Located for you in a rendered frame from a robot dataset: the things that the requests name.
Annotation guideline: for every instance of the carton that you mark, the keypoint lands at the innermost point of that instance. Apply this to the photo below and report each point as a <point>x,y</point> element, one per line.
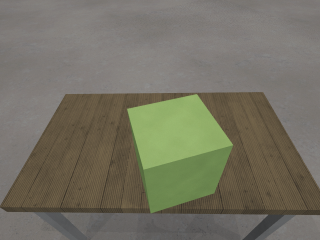
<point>180,148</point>

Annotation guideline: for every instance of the table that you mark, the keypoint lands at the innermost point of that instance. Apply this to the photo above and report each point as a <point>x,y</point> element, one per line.
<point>85,162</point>

